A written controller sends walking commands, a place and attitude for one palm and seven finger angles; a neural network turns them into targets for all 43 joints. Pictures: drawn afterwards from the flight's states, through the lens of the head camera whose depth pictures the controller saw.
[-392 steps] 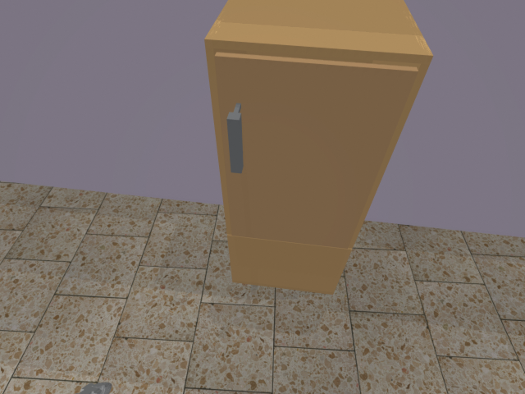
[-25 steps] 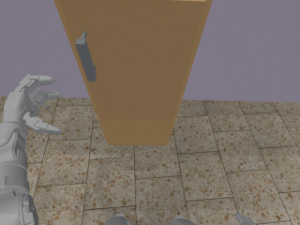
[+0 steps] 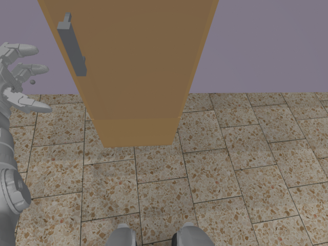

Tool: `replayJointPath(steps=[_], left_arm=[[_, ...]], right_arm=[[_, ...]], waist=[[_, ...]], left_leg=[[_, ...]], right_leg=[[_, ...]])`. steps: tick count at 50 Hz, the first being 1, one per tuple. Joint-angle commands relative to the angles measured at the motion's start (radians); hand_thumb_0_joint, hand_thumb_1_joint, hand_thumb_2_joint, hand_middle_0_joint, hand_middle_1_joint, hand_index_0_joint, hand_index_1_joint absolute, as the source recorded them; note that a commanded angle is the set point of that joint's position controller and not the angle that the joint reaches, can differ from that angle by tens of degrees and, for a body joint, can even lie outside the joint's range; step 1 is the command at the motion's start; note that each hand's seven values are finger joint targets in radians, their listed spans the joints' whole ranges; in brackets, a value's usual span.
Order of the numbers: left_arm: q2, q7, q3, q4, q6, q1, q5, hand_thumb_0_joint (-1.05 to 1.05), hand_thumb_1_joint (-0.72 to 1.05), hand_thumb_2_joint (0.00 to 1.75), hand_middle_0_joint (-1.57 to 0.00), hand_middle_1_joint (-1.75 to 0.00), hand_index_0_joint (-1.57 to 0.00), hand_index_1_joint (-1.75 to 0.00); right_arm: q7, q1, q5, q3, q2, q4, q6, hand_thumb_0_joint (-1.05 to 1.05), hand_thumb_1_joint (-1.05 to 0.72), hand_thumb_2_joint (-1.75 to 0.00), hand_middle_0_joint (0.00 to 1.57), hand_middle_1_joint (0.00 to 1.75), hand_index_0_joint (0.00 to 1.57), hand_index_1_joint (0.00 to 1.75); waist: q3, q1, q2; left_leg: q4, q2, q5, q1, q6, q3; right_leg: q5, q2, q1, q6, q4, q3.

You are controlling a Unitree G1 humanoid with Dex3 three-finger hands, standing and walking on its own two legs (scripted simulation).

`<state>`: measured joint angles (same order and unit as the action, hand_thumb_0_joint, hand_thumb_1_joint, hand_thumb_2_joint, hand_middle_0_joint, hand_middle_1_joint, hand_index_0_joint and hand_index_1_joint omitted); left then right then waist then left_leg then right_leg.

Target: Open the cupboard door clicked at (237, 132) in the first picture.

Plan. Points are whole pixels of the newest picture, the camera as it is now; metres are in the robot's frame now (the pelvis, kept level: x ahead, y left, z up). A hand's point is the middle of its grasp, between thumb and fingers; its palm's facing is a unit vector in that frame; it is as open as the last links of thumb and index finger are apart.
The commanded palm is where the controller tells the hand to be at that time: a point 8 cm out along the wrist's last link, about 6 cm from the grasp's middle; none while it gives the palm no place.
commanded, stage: move the hooked fingers beside the handle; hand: left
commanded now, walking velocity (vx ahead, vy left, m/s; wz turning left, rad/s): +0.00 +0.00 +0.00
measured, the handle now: (75, 46) +0.59 +0.22 +0.08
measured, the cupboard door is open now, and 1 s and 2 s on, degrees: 0 0 0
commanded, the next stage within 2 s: slide the fingers in behind the handle in 1.38 s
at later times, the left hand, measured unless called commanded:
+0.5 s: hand (39, 61) +0.52 +0.28 +0.10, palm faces +0.01 -1.00 +0.01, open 14.0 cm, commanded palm +0.51 +0.32 +0.09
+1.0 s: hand (38, 62) +0.51 +0.28 +0.10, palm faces +0.02 -1.00 +0.00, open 14.0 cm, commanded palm +0.50 +0.32 +0.08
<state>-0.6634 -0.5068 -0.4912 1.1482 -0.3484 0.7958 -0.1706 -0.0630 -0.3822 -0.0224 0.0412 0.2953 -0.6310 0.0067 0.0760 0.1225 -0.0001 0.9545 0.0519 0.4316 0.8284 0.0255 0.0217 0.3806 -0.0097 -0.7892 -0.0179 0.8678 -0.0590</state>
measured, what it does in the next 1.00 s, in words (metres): stands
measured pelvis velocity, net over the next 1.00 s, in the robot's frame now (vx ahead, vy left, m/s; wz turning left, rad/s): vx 0.01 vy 0.01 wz -0.02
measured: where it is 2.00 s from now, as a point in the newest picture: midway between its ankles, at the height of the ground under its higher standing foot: outside the picture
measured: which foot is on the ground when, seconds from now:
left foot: down 0.00-1.00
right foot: down 0.00-1.00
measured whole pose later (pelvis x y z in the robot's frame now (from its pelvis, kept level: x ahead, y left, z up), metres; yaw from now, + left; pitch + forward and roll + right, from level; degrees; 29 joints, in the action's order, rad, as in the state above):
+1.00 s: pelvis +0.01 +0.01 -0.01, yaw -1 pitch +21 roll -5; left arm -0.75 -0.48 -0.51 1.24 -0.33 0.95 -0.12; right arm -0.03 -0.41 0.00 0.06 0.29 -0.59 0.10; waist 0.08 0.17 -0.01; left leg 0.99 0.07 0.46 0.91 0.03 0.01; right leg 0.38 0.01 -0.86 -0.02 0.87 -0.06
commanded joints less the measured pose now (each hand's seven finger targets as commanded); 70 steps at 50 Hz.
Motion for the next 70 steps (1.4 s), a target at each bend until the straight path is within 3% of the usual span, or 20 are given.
replayJointPath(steps=[1, 4, 7, 9, 16, 20, 23, 26, 31, 38, 40, 43, 47, 50, 52, 59, 63, 66, 67, 70], left_arm=[[-0.331, 0.006, -0.063, -0.176, -0.041, 0.418, -0.014, 0.00, -0.50, 0.30, -0.30, -1.20, -0.30, -1.20], [-0.405, 0.017, -0.103, -0.154, -0.036, 0.435, 0.001, 0.00, -0.50, 0.30, -0.30, -1.20, -0.30, -1.20], [-0.405, 0.033, -0.072, -0.123, -0.034, 0.489, 0.034, 0.00, -0.50, 0.30, -0.30, -1.20, -0.30, -1.20], [-0.448, 0.039, -0.092, -0.150, -0.049, 0.517, 0.047, 0.00, -0.50, 0.30, -0.30, -1.20, -0.30, -1.20], [-0.411, 0.003, -0.061, -0.104, -0.035, 0.562, 0.034, 0.00, -0.50, 0.30, -0.30, -1.20, -0.30, -1.20], [-0.410, 0.008, -0.040, -0.023, 0.009, 0.588, 0.051, 0.00, -0.50, 0.30, -0.30, -1.20, -0.30, -1.20], [-0.436, 0.024, -0.057, -0.027, 0.010, 0.589, 0.059, 0.00, -0.50, 0.30, -0.30, -1.20, -0.30, -1.20], [-0.515, 0.036, -0.112, -0.100, -0.021, 0.598, 0.073, 0.00, -0.50, 0.30, -0.30, -1.20, -0.30, -1.20], [-0.474, 0.034, -0.115, -0.191, -0.046, 0.556, 0.053, 0.00, -0.50, 0.30, -0.30, -1.20, -0.30, -1.20], [-0.430, 0.035, -0.078, -0.083, 0.015, 0.511, 0.055, 0.00, -0.50, 0.30, -0.30, -1.20, -0.30, -1.20], [-0.462, 0.043, -0.086, -0.111, -0.001, 0.538, 0.066, 0.00, -0.50, 0.30, -0.30, -1.20, -0.30, -1.20], [-0.401, 0.046, -0.057, -0.211, -0.054, 0.570, 0.050, 0.00, -0.50, 0.30, -0.30, -1.20, -0.30, -1.20], [-0.350, 0.028, -0.033, -0.115, -0.043, 0.560, 0.022, 0.00, -0.50, 0.30, -0.30, -1.20, -0.30, -1.20], [-0.388, 0.026, -0.046, -0.039, -0.001, 0.540, 0.038, 0.00, -0.50, 0.30, -0.30, -1.20, -0.30, -1.20], [-0.409, 0.038, -0.044, -0.061, 0.006, 0.530, 0.061, 0.00, -0.50, 0.30, -0.30, -1.20, -0.30, -1.20], [-0.466, 0.066, -0.091, -0.179, -0.074, 0.638, 0.053, 0.00, -0.50, 0.30, -0.30, -1.20, -0.30, -1.20], [-0.481, 0.047, -0.094, -0.075, -0.035, 0.579, 0.059, 0.00, -0.50, 0.30, -0.30, -1.20, -0.30, -1.20], [-0.417, 0.035, -0.013, 0.007, 0.015, 0.583, 0.078, 0.00, -0.50, 0.30, -0.30, -1.20, -0.30, -1.20], [-0.454, 0.037, -0.037, 0.014, 0.022, 0.577, 0.081, 0.00, -0.50, 0.30, -0.30, -1.20, -0.30, -1.20], [-0.502, 0.030, -0.079, -0.068, -0.010, 0.597, 0.072, 0.00, -0.50, 0.30, -0.30, -1.20, -0.30, -1.20]], right_arm=[[-0.016, -0.140, 0.010, -0.072, 0.188, 0.068, -0.011, 0.00, -0.90, -0.90, 0.20, 0.30, 0.20, 0.30], [-0.014, -0.153, 0.011, -0.063, 0.190, 0.077, 0.005, 0.00, -0.90, -0.90, 0.20, 0.30, 0.20, 0.30], [-0.008, -0.159, 0.013, -0.060, 0.190, 0.080, 0.015, 0.00, -0.90, -0.90, 0.20, 0.30, 0.20, 0.30], [-0.009, -0.171, 0.017, -0.061, 0.196, 0.082, 0.023, 0.00, -0.90, -0.90, 0.20, 0.30, 0.20, 0.30], [-0.005, -0.203, 0.024, -0.059, 0.201, 0.063, 0.044, 0.00, -0.90, -0.90, 0.20, 0.30, 0.20, 0.30], [-0.006, -0.218, 0.022, -0.050, 0.203, 0.063, 0.058, 0.00, -0.90, -0.90, 0.20, 0.30, 0.20, 0.30], [-0.007, -0.226, 0.026, -0.046, 0.206, 0.075, 0.059, 0.00, -0.90, -0.90, 0.20, 0.30, 0.20, 0.30], [-0.002, -0.238, 0.035, -0.051, 0.207, 0.083, 0.064, 0.00, -0.90, -0.90, 0.20, 0.30, 0.20, 0.30], [0.017, -0.241, 0.037, -0.062, 0.199, 0.084, 0.079, 0.00, -0.90, -0.90, 0.20, 0.30, 0.20, 0.30], [0.014, -0.226, 0.025, -0.054, 0.196, 0.094, 0.093, 0.00, -0.90, -0.90, 0.20, 0.30, 0.20, 0.30], [0.009, -0.224, 0.025, -0.054, 0.198, 0.095, 0.091, 0.00, -0.90, -0.90, 0.20, 0.30, 0.20, 0.30], [0.013, -0.224, 0.033, -0.060, 0.190, 0.091, 0.085, 0.00, -0.90, -0.90, 0.20, 0.30, 0.20, 0.30], [0.013, -0.211, 0.026, -0.056, 0.192, 0.070, 0.085, 0.00, -0.90, -0.90, 0.20, 0.30, 0.20, 0.30], [0.004, -0.211, 0.021, -0.052, 0.198, 0.076, 0.085, 0.00, -0.90, -0.90, 0.20, 0.30, 0.20, 0.30], [0.005, -0.209, 0.022, -0.048, 0.195, 0.088, 0.085, 0.00, -0.90, -0.90, 0.20, 0.30, 0.20, 0.30], [0.006, -0.203, 0.029, -0.053, 0.195, 0.084, 0.077, 0.00, -0.90, -0.90, 0.20, 0.30, 0.20, 0.30], [0.001, -0.207, 0.024, -0.045, 0.200, 0.081, 0.075, 0.00, -0.90, -0.90, 0.20, 0.30, 0.20, 0.30], [-0.001, -0.203, 0.017, -0.034, 0.195, 0.082, 0.078, 0.00, -0.90, -0.90, 0.20, 0.30, 0.20, 0.30], [-0.004, -0.208, 0.016, -0.034, 0.200, 0.085, 0.078, 0.00, -0.90, -0.90, 0.20, 0.30, 0.20, 0.30], [-0.007, -0.222, 0.025, -0.040, 0.204, 0.085, 0.075, 0.00, -0.90, -0.90, 0.20, 0.30, 0.20, 0.30]], waist=[[0.451, 0.011, -0.155], [0.458, 0.008, -0.143], [0.393, 0.034, -0.153], [0.440, 0.034, -0.195], [0.485, 0.060, -0.220], [0.409, 0.087, -0.173], [0.413, 0.077, -0.191], [0.526, 0.058, -0.217], [0.606, 0.041, -0.286], [0.405, 0.063, -0.174], [0.420, 0.064, -0.201], [0.500, 0.061, -0.278], [0.447, 0.080, -0.203], [0.409, 0.077, -0.154], [0.418, 0.063, -0.187], [0.530, 0.068, -0.240], [0.483, 0.064, -0.209], [0.378, 0.093, -0.185], [0.376, 0.093, -0.151], [0.495, 0.074, -0.220]], left_leg=[[-0.112, -0.015, -0.390, -0.357, -0.005, -0.072], [-0.101, -0.018, -0.407, -0.306, 0.001, -0.060], [-0.099, -0.016, -0.340, -0.270, 0.004, -0.060], [-0.095, -0.012, -0.387, -0.316, -0.001, -0.070], [-0.069, 0.001, -0.469, -0.380, -0.008, -0.086], [-0.066, 0.003, -0.428, -0.317, -0.001, -0.088], [-0.066, 0.000, -0.411, -0.302, 0.000, -0.088], [-0.051, 0.000, -0.476, -0.332, -0.004, -0.087], [-0.038, 0.014, -0.643, -0.467, -0.022, -0.098], [-0.066, -0.001, -0.448, -0.307, 0.005, -0.070], [-0.068, -0.001, -0.441, -0.311, 0.002, -0.071], [-0.057, 0.006, -0.543, -0.435, -0.012, -0.087], [-0.060, 0.003, -0.460, -0.376, -0.007, -0.085], [-0.063, -0.004, -0.404, -0.298, 0.004, -0.077], [-0.065, -0.009, -0.409, -0.289, 0.004, -0.072], [-0.043, -0.001, -0.460, -0.366, -0.006, -0.085], [-0.047, -0.008, -0.402, -0.293, 0.003, -0.074], [-0.051, -0.009, -0.331, -0.224, 0.009, -0.068], [-0.049, -0.008, -0.319, -0.199, 0.013, -0.067], [-0.035, -0.005, -0.415, -0.280, 0.004, -0.074]], right_leg=[[-0.247, 0.053, 0.111, 0.035, -0.074, 0.014], [-0.290, 0.056, 0.147, 0.032, -0.063, 0.021], [-0.229, 0.058, 0.097, 0.029, -0.071, 0.020], [-0.245, 0.059, 0.088, 0.034, -0.061, 0.017], [-0.265, 0.065, 0.031, 0.033, -0.059, 0.007], [-0.242, 0.066, -0.004, 0.028, -0.066, 0.003], [-0.228, 0.066, -0.009, 0.034, -0.058, 0.003], [-0.276, 0.066, 0.045, 0.032, -0.039, 0.008], [-0.328, 0.077, 0.033, 0.033, -0.038, -0.001], [-0.284, 0.078, 0.043, 0.030, -0.067, -0.001], [-0.277, 0.076, 0.043, 0.030, -0.064, 0.003], [-0.290, 0.079, 0.010, 0.037, -0.054, 0.000], [-0.264, 0.079, 0.018, 0.033, -0.065, -0.002], [-0.261, 0.072, 0.038, 0.029, -0.065, 0.004], [-0.270, 0.069, 0.048, 0.030, -0.061, 0.007], [-0.284, 0.076, 0.053, 0.032, -0.041, 0.011], [-0.276, 0.074, 0.080, 0.033, -0.048, 0.016], [-0.229, 0.070, 0.028, 0.025, -0.063, 0.015], [-0.226, 0.070, 0.040, 0.023, -0.063, 0.015], [-0.280, 0.070, 0.050, 0.030, -0.040, 0.015]])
